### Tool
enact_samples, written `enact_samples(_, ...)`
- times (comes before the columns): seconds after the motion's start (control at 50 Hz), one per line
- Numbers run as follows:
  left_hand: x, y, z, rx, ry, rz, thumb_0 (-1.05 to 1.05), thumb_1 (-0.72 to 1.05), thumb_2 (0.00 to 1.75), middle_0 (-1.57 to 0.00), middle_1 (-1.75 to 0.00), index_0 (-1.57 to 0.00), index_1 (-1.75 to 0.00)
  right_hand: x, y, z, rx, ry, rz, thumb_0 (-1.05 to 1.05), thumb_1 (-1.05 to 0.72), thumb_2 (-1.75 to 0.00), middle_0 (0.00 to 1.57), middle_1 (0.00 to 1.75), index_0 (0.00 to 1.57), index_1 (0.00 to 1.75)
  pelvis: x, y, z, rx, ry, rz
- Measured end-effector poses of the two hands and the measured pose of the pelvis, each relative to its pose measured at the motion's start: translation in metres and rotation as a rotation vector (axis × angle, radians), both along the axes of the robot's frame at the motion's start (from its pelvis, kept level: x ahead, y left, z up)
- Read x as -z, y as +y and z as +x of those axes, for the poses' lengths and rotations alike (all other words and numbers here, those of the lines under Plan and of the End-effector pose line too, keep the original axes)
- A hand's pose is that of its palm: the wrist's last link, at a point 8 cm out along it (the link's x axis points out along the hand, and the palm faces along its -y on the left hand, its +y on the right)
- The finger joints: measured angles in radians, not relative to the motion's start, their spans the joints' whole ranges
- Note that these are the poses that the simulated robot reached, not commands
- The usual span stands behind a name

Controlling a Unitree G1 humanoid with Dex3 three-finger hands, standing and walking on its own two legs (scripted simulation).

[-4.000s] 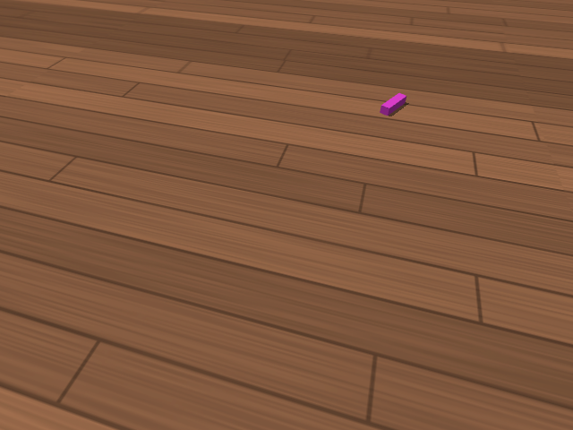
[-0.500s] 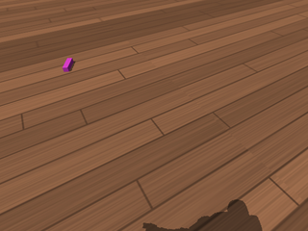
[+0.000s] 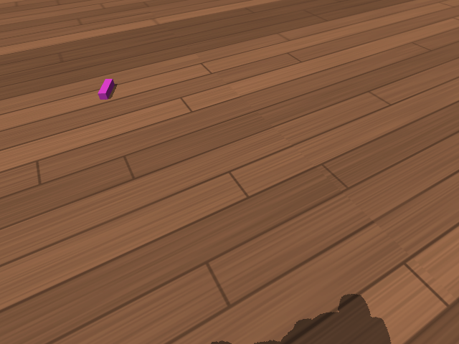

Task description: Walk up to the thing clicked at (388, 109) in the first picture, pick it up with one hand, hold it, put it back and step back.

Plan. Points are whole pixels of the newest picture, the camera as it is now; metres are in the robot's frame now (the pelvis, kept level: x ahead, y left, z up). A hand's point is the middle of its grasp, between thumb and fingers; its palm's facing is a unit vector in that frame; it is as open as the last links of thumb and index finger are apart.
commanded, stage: stand
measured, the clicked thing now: (106, 88) +2.15 +0.99 -0.75
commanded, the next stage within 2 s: walk up in 1.76 s
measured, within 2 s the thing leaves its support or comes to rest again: neither
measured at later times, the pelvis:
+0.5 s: pelvis +0.01 +0.00 +0.00, yaw +0 degrees
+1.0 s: pelvis +0.02 +0.00 +0.00, yaw +1 degrees
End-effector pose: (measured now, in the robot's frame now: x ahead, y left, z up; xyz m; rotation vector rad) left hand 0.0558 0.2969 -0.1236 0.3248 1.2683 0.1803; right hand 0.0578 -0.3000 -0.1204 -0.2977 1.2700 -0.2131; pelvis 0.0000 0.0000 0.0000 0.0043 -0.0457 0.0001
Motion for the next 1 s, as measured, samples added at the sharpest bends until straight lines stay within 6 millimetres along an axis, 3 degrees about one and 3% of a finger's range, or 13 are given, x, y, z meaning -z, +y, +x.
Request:
enact_samples(0.46, -0.005, 0.000, 0.032, 0.014, -0.054, 0.006, 0.00, 0.91, 0.90, -0.20, -0.30, -0.21, -0.30, -0.003, 0.001, 0.029, -0.020, -0.041, -0.003, 0.01, -0.90, -0.90, 0.21, 0.30, 0.20, 0.29, -0.001, 0.000, 0.014, -0.007, 0.003, -0.001)
enact_samples(1.0, -0.004, 0.000, 0.027, 0.002, -0.034, 0.008, 0.01, 0.91, 0.90, -0.20, -0.30, -0.21, -0.30, -0.003, 0.000, 0.032, -0.024, -0.032, -0.004, 0.01, -0.90, -0.90, 0.21, 0.30, 0.20, 0.29, -0.001, -0.001, 0.018, -0.011, 0.003, -0.002)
